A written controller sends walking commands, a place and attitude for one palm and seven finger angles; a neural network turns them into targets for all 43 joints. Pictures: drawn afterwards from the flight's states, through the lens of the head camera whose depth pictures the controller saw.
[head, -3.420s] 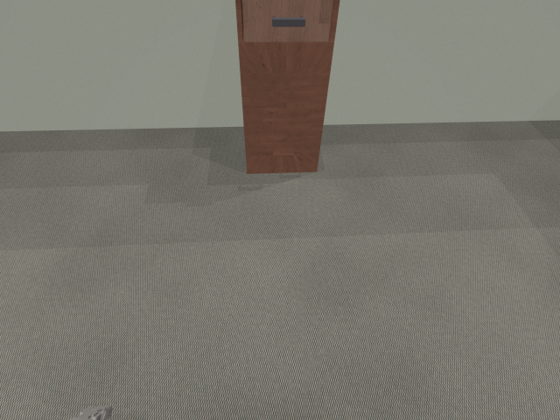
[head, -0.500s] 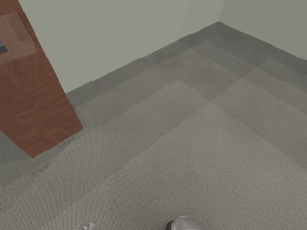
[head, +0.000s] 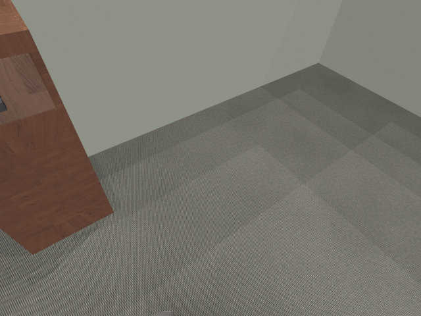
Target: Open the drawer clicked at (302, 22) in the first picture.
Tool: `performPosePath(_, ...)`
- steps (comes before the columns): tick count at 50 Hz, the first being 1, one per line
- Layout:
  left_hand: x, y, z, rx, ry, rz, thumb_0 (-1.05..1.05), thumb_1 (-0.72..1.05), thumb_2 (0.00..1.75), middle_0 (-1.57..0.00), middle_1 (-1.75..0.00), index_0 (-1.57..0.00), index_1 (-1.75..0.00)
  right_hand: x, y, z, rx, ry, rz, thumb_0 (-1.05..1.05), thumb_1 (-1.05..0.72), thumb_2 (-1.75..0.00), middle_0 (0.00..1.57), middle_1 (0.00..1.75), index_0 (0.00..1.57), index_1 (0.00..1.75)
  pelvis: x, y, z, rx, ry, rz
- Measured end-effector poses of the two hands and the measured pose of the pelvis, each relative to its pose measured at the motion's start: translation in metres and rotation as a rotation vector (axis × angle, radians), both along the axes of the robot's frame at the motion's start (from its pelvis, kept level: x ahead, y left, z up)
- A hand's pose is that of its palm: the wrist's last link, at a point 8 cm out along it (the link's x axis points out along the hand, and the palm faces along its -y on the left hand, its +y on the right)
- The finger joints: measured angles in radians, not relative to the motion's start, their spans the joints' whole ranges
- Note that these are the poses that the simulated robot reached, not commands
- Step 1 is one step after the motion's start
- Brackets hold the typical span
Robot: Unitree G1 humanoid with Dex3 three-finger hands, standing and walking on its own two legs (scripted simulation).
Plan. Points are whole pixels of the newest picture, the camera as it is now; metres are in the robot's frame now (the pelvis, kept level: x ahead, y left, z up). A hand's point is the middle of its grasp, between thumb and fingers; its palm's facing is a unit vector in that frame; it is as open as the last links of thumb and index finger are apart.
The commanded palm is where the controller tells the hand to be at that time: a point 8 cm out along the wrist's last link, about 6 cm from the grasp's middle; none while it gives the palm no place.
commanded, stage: turn to face it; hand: left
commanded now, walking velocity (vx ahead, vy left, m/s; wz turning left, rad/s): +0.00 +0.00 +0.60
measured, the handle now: out of the picture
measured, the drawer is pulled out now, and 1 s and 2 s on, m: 0.00 0.00 0.00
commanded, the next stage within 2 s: take the last steps up to it in 1.28 s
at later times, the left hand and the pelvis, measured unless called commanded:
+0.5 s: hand (127, 314) +0.15 +0.19 -0.14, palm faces +0.23 -0.93 -0.27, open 7.3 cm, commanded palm none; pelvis +0.07 -0.03 +0.00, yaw +13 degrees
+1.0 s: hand out of the picture -0.04 +0.20 -0.18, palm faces +0.55 -0.79 -0.27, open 7.3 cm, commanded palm none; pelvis +0.06 +0.00 +0.00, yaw +31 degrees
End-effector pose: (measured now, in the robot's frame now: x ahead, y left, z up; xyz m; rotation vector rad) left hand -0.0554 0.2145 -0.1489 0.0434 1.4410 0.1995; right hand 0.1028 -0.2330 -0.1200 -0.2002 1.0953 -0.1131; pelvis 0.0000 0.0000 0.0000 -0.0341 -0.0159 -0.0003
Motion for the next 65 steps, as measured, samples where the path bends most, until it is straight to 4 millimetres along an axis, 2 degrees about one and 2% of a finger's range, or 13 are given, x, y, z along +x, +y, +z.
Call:
performPosePath(3, 0.007, 0.008, -0.011, -0.022, 0.064, 0.006, 0.00, 0.91, 0.90, -0.20, -0.30, -0.20, -0.30, 0.023, 0.017, -0.004, -0.010, -0.019, 0.007, 0.00, -0.92, -0.90, 0.19, 0.30, 0.20, 0.30, 0.021, 0.013, -0.007, 0.014, -0.011, -0.006)
performPosePath(7, 0.041, 0.019, -0.007, -0.011, 0.051, -0.009, 0.00, 0.91, 0.90, -0.20, -0.30, -0.20, -0.30, 0.019, 0.033, -0.004, 0.003, 0.032, -0.025, 0.00, -0.92, -0.90, 0.20, 0.30, 0.20, 0.30, 0.038, 0.019, -0.001, 0.020, -0.018, 0.009)
performPosePath(16, 0.144, 0.034, 0.014, 0.071, -0.188, 0.029, 0.00, 0.91, 0.90, -0.20, -0.30, -0.20, -0.30, 0.003, 0.010, -0.010, -0.017, 0.209, -0.008, -0.01, -0.94, -0.90, 0.20, 0.30, 0.21, 0.30, 0.056, 0.011, 0.006, 0.027, 0.010, 0.112)
performPosePath(20, 0.173, 0.029, 0.026, 0.120, -0.261, 0.034, 0.00, 0.91, 0.90, -0.20, -0.30, -0.20, -0.30, 0.008, -0.005, -0.020, 0.007, 0.236, 0.003, -0.01, -0.92, -0.90, 0.20, 0.30, 0.21, 0.30, 0.064, -0.005, 0.003, 0.034, 0.018, 0.154)
performPosePath(23, 0.183, 0.021, 0.031, 0.166, -0.309, 0.045, 0.00, 0.91, 0.90, -0.20, -0.30, -0.20, -0.30, 0.020, -0.019, -0.033, 0.029, 0.235, 0.019, 0.00, -0.92, -0.90, 0.20, 0.30, 0.21, 0.30, 0.069, -0.020, -0.004, 0.045, 0.021, 0.185)
performPosePath(29, 0.164, 0.007, 0.047, 0.198, -0.311, 0.117, 0.00, 0.91, 0.90, -0.20, -0.30, -0.20, -0.30, 0.062, -0.035, -0.027, 0.022, 0.213, 0.115, 0.00, -0.91, -0.90, 0.20, 0.30, 0.20, 0.30, 0.073, -0.033, 0.005, 0.063, 0.011, 0.290)
performPosePath(35, 0.125, -0.001, 0.044, 0.188, -0.257, 0.216, 0.00, 0.91, 0.90, -0.20, -0.30, -0.20, -0.30, 0.107, -0.031, -0.016, -0.009, 0.180, 0.231, 0.00, -0.91, -0.90, 0.19, 0.30, 0.20, 0.30, 0.074, -0.035, 0.009, 0.072, 0.015, 0.376)
performPosePath(39, 0.086, -0.001, 0.032, 0.167, -0.191, 0.295, 0.00, 0.91, 0.90, -0.20, -0.30, -0.21, -0.30, 0.139, -0.010, -0.011, -0.034, 0.145, 0.325, 0.00, -0.91, -0.90, 0.19, 0.30, 0.20, 0.30, 0.071, -0.029, 0.006, 0.067, 0.023, 0.426)
performPosePath(44, 0.026, 0.009, 0.008, 0.136, -0.099, 0.405, 0.00, 0.91, 0.90, -0.20, -0.30, -0.21, -0.30, 0.177, 0.036, -0.005, -0.065, 0.053, 0.451, 0.00, -0.91, -0.90, 0.19, 0.30, 0.20, 0.30, 0.064, -0.011, -0.006, 0.037, 0.029, 0.487)
performPosePath(48, -0.008, 0.020, -0.001, 0.131, -0.023, 0.464, 0.00, 0.91, 0.90, -0.20, -0.30, -0.20, -0.30, 0.188, 0.066, 0.005, -0.069, -0.011, 0.517, 0.00, -0.91, -0.90, 0.19, 0.30, 0.20, 0.30, 0.059, -0.002, -0.008, 0.034, 0.025, 0.517)
performPosePath(51, -0.014, 0.026, 0.007, 0.139, -0.026, 0.491, 0.01, 0.91, 0.90, -0.20, -0.30, -0.20, -0.30, 0.185, 0.077, 0.012, -0.069, -0.012, 0.540, 0.00, -0.91, -0.90, 0.20, 0.30, 0.20, 0.30, 0.058, 0.000, 0.000, 0.019, 0.021, 0.541)
performPosePath(56, -0.003, 0.030, 0.021, 0.166, -0.089, 0.510, 0.01, 0.91, 0.90, -0.20, -0.30, -0.20, -0.30, 0.176, 0.082, 0.009, -0.048, 0.022, 0.564, 0.00, -0.91, -0.90, 0.20, 0.30, 0.21, 0.30, 0.058, -0.002, 0.007, 0.015, 0.017, 0.579)
performPosePath(65, 0.031, 0.004, 0.031, 0.237, -0.190, 0.506, 0.00, 0.91, 0.90, -0.20, -0.30, -0.20, -0.30, 0.165, 0.053, -0.027, 0.013, 0.116, 0.555, 0.00, -0.90, -0.90, 0.20, 0.30, 0.21, 0.30, 0.069, -0.029, -0.004, 0.049, 0.017, 0.631)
